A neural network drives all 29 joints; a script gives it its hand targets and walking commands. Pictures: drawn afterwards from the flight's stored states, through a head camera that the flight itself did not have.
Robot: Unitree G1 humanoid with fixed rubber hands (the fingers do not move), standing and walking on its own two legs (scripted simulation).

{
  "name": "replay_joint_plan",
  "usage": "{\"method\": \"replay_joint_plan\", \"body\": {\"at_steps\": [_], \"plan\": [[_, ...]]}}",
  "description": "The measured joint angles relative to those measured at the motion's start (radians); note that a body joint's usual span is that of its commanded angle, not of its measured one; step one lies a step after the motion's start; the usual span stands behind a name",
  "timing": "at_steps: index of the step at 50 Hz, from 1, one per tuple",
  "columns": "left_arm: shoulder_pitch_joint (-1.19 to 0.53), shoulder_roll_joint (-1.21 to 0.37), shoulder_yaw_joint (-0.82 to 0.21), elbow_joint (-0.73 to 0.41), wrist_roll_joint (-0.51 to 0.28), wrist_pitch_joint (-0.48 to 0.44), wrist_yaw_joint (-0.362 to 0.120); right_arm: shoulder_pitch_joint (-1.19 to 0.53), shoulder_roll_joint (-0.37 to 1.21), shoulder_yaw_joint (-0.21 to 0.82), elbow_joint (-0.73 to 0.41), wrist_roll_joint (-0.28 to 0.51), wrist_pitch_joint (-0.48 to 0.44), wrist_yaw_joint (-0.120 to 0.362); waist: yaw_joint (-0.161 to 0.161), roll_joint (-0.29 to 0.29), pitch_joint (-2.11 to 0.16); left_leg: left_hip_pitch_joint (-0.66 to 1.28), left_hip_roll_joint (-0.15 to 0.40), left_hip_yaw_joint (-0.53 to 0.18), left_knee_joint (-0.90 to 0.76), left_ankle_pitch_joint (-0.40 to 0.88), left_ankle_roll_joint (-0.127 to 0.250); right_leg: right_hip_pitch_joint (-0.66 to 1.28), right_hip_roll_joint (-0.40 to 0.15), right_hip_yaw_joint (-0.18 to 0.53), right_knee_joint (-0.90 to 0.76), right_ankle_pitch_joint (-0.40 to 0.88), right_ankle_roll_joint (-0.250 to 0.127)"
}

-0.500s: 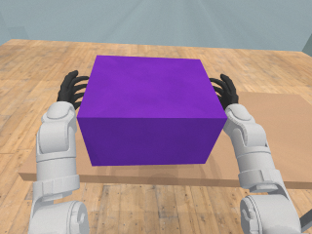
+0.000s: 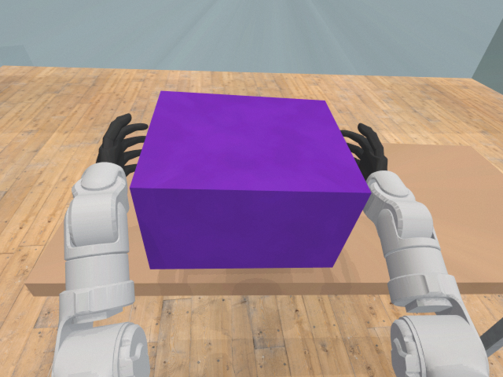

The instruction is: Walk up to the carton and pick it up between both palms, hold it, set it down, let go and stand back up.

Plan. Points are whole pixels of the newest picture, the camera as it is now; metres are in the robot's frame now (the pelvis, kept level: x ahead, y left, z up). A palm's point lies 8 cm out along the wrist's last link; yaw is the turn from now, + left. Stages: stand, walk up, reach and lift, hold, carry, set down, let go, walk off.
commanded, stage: hold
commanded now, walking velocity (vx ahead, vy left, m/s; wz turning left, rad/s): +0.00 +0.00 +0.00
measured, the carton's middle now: (245, 177) +0.39 -0.01 +0.16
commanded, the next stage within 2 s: set down in 1.26 s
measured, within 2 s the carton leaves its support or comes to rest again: neither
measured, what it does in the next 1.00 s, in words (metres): stands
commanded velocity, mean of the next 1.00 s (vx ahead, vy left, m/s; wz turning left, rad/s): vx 0.00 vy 0.00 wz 0.00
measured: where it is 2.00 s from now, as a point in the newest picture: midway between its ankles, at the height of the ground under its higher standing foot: outside the picture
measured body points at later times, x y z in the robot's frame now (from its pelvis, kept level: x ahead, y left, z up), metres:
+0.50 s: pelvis +0.01 -0.01 +0.00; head -0.05 +0.02 +0.45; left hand +0.38 +0.20 +0.21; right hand +0.38 -0.19 +0.21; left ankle +0.02 +0.10 -0.75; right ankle +0.01 -0.12 -0.75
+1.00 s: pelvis +0.00 -0.01 +0.00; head -0.06 +0.01 +0.45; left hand +0.36 +0.19 +0.21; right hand +0.37 -0.21 +0.21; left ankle +0.02 +0.10 -0.75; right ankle +0.01 -0.12 -0.75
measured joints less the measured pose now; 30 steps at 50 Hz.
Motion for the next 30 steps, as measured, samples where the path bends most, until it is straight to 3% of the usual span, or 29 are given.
{"method": "replay_joint_plan", "body": {"at_steps": [6, 15, 21, 30], "plan": [[-0.002, 0.002, 0.014, 0.006, 0.002, 0.008, 0.000, -0.033, -0.003, 0.013, 0.038, -0.006, 0.003, 0.007, 0.019, -0.004, 0.000, -0.006, 0.005, 0.001, -0.010, 0.010, -0.004, -0.011, 0.004, 0.000, 0.000, 0.005, -0.005], [-0.015, 0.032, 0.013, 0.022, -0.020, -0.008, -0.003, -0.046, 0.030, -0.019, 0.034, -0.034, -0.001, 0.006, 0.001, -0.020, -0.006, -0.020, 0.005, -0.023, -0.015, 0.017, -0.011, -0.015, 0.005, -0.025, -0.009, 0.006, -0.011], [-0.030, 0.032, 0.020, 0.080, -0.029, -0.045, -0.005, -0.037, 0.030, -0.017, 0.039, -0.043, -0.010, -0.004, 0.012, -0.014, -0.023, -0.026, 0.004, -0.016, -0.005, 0.004, -0.007, -0.022, 0.004, -0.019, -0.002, -0.004, -0.009], [0.029, 0.037, 0.006, 0.002, -0.040, -0.034, -0.005, -0.005, 0.016, 0.032, -0.012, 0.007, -0.010, -0.032, 0.021, -0.012, -0.013, 0.001, 0.003, -0.018, 0.009, -0.019, -0.005, 0.019, 0.004, -0.020, -0.016, -0.013, -0.005]]}}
